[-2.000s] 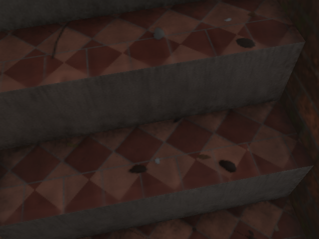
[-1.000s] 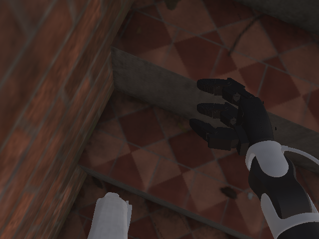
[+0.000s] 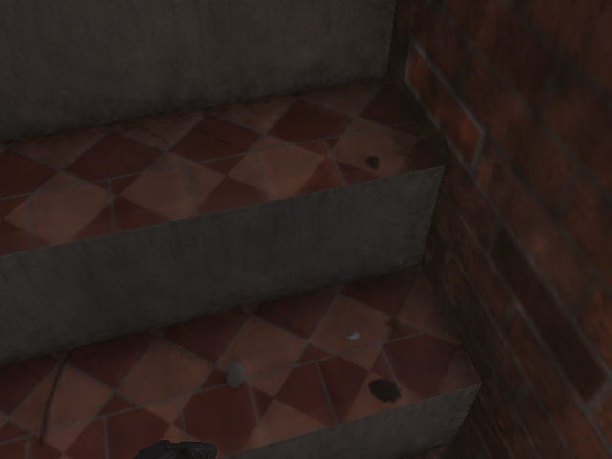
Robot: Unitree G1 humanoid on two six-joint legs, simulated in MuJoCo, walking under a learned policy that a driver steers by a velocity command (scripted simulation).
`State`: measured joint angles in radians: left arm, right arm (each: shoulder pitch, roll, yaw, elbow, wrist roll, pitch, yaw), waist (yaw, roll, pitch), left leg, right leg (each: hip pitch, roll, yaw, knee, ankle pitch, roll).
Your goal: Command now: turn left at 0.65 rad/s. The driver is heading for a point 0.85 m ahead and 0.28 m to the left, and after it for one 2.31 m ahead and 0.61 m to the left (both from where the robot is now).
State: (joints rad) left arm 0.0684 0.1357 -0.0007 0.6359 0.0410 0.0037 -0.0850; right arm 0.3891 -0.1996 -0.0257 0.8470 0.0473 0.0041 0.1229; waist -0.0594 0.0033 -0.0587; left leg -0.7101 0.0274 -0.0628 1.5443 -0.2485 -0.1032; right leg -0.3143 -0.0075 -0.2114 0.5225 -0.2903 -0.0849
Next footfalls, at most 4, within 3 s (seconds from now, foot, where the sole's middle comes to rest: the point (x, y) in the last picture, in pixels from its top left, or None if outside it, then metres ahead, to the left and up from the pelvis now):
0.58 left None -0.01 0.23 -0.77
1.10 right None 0.27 -0.03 -0.54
1.88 left None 0.21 0.29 -0.54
2.20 right None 0.31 0.12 -0.32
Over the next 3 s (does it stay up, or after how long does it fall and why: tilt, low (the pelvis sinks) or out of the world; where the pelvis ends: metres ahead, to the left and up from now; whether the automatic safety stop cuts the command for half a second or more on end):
stays up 0.31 0.23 0.44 its command is cut before an obstacle from the start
